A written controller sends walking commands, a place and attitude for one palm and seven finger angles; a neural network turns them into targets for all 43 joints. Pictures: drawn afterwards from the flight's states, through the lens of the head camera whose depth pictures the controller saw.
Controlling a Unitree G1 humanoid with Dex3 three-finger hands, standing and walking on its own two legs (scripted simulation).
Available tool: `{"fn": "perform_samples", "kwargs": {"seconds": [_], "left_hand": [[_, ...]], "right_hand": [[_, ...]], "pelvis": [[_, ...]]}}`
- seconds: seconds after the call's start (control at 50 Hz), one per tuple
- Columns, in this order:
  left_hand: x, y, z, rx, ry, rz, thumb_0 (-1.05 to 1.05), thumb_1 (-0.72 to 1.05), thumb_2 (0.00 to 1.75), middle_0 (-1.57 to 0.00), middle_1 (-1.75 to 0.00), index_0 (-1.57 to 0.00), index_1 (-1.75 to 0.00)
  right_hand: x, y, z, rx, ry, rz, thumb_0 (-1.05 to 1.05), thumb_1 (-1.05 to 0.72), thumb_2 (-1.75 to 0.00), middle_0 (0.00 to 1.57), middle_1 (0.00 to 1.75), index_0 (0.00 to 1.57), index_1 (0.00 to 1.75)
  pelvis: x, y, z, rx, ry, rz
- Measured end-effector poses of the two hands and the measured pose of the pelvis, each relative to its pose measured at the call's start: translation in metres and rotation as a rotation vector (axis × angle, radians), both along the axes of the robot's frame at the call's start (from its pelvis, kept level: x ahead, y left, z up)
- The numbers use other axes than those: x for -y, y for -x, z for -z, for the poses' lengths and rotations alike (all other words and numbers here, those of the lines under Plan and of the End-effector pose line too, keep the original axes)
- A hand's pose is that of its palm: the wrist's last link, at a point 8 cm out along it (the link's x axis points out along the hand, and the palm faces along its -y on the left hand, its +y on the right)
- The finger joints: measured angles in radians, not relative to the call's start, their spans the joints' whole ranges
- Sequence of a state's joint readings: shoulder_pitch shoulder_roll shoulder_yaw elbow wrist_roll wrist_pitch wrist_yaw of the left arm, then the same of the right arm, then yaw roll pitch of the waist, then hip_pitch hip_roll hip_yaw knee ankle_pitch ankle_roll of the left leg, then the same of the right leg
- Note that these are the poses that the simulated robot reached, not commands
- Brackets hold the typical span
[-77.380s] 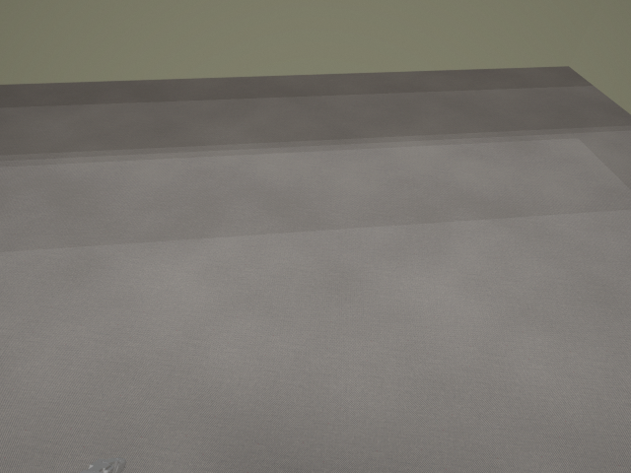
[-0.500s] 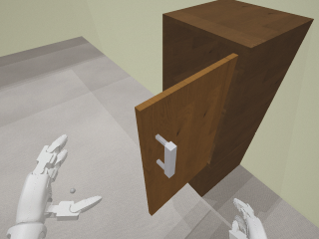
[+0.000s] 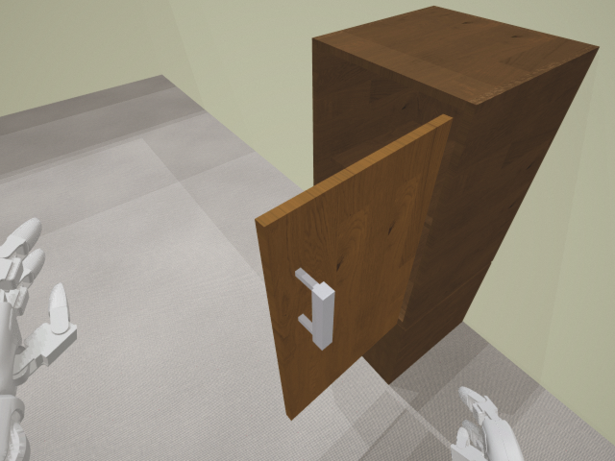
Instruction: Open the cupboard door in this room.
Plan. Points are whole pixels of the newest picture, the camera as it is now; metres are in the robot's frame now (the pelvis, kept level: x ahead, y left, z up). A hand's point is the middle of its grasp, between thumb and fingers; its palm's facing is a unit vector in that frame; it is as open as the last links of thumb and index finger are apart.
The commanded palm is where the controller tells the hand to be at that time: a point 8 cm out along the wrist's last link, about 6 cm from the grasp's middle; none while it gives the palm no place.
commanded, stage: draw the hand back to the body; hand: left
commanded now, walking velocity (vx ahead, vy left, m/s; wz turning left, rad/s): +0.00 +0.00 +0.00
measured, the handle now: (313, 309) +0.32 +0.04 +0.03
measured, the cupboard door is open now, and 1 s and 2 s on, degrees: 94 94 94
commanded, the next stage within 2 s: step back with the hand held close in 0.24 s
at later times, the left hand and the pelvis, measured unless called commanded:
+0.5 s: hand (79, 327) +0.18 +0.25 +0.16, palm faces +0.45 -0.78 -0.43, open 7.4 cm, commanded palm +0.13 +0.29 +0.17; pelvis -0.01 -0.01 +0.00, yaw +0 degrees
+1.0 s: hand (12, 401) +0.12 +0.28 +0.15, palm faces +0.41 -0.77 -0.49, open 7.4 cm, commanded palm +0.06 +0.31 +0.17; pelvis -0.08 +0.01 -0.01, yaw +0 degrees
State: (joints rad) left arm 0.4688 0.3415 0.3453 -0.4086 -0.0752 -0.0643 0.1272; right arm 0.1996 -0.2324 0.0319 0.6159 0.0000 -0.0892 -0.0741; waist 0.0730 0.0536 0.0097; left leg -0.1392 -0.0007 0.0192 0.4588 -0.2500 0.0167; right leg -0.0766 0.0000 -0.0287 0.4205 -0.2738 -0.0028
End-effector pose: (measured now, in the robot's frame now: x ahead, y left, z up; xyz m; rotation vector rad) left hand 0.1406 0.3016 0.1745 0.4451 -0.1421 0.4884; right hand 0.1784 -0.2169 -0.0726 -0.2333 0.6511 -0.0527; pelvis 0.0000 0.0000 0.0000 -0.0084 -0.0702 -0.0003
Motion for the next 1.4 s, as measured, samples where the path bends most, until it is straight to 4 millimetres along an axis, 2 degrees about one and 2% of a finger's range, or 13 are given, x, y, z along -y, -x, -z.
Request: {"fn": "perform_samples", "kwargs": {"seconds": [0.14, 0.38, 0.46, 0.56, 0.68, 0.78, 0.92, 1.12, 1.2, 1.3, 1.4], "left_hand": [[0.013, 0.000, 0.008, -0.031, 0.024, 0.027, 0.01, 0.87, 0.89, -0.21, -0.30, -0.21, -0.30], [0.019, 0.003, 0.002, -0.017, 0.008, 0.020, 0.01, 0.89, 0.90, -0.21, -0.30, -0.21, -0.30], [0.015, 0.001, -0.005, 0.001, -0.042, 0.030, 0.01, 0.89, 0.90, -0.21, -0.30, -0.21, -0.30], [0.013, -0.003, 0.000, -0.047, -0.071, 0.068, 0.01, 0.89, 0.90, -0.21, -0.30, -0.21, -0.30], [0.013, 0.002, 0.005, -0.086, -0.093, 0.130, 0.01, 0.89, 0.90, -0.21, -0.30, -0.22, -0.30], [0.006, 0.016, 0.000, -0.048, -0.124, 0.148, 0.01, 0.89, 0.90, -0.22, -0.31, -0.22, -0.30], [-0.006, 0.047, 0.000, 0.007, -0.141, 0.136, 0.01, 0.89, 0.90, -0.22, -0.31, -0.22, -0.30], [-0.017, 0.098, 0.004, 0.075, -0.163, 0.055, 0.01, 0.89, 0.90, -0.22, -0.31, -0.22, -0.30], [-0.021, 0.115, 0.007, 0.106, -0.128, 0.045, 0.01, 0.89, 0.90, -0.21, -0.31, -0.22, -0.30], [-0.037, 0.125, 0.009, 0.136, -0.128, 0.063, 0.01, 0.89, 0.90, -0.22, -0.31, -0.22, -0.30], [-0.048, 0.139, -0.007, 0.159, -0.144, 0.058, 0.01, 0.89, 0.90, -0.22, -0.31, -0.22, -0.30]], "right_hand": [[0.009, 0.004, 0.001, -0.010, 0.005, 0.016, 0.01, -0.91, -0.89, 0.20, 0.30, 0.20, 0.30], [0.014, 0.006, 0.004, -0.009, -0.012, 0.019, 0.01, -0.91, -0.89, 0.20, 0.30, 0.20, 0.30], [0.017, 0.007, 0.004, -0.026, -0.008, 0.024, 0.01, -0.91, -0.89, 0.20, 0.30, 0.20, 0.30], [0.025, 0.017, 0.002, -0.052, 0.008, 0.072, 0.01, -0.91, -0.89, 0.20, 0.30, 0.20, 0.30], [0.031, 0.039, 0.001, -0.082, 0.039, 0.132, 0.01, -0.91, -0.89, 0.20, 0.30, 0.20, 0.30], [0.028, 0.061, -0.002, -0.091, 0.056, 0.152, 0.01, -0.91, -0.89, 0.20, 0.30, 0.20, 0.30], [0.015, 0.092, 0.000, -0.079, 0.065, 0.138, 0.01, -0.91, -0.89, 0.20, 0.30, 0.20, 0.30], [-0.002, 0.126, 0.017, -0.088, 0.058, 0.063, 0.01, -0.91, -0.89, 0.20, 0.30, 0.20, 0.30], [-0.005, 0.138, 0.021, -0.120, 0.072, 0.049, 0.01, -0.91, -0.89, 0.20, 0.30, 0.20, 0.30], [-0.015, 0.153, 0.018, -0.116, 0.109, 0.057, 0.01, -0.91, -0.89, 0.20, 0.30, 0.20, 0.30], [-0.032, 0.168, 0.003, -0.085, 0.068, 0.048, 0.01, -0.91, -0.89, 0.20, 0.30, 0.20, 0.30]], "pelvis": [[0.006, 0.001, -0.001, 0.007, 0.000, 0.001], [0.014, 0.003, -0.001, 0.016, -0.001, 0.000], [0.014, 0.006, -0.001, -0.012, 0.010, -0.005], [0.009, 0.013, -0.001, -0.044, 0.010, 0.009], [0.002, 0.027, 0.000, -0.060, 0.005, 0.022], [-0.003, 0.044, 0.003, -0.061, 0.008, 0.024], [-0.012, 0.069, 0.008, -0.060, 0.019, 0.017], [-0.013, 0.104, 0.020, -0.046, 0.027, -0.044], [-0.020, 0.115, 0.021, -0.048, 0.025, -0.041], [-0.032, 0.135, 0.023, -0.044, 0.046, -0.051], [-0.033, 0.152, 0.011, -0.069, 0.075, -0.028]]}}
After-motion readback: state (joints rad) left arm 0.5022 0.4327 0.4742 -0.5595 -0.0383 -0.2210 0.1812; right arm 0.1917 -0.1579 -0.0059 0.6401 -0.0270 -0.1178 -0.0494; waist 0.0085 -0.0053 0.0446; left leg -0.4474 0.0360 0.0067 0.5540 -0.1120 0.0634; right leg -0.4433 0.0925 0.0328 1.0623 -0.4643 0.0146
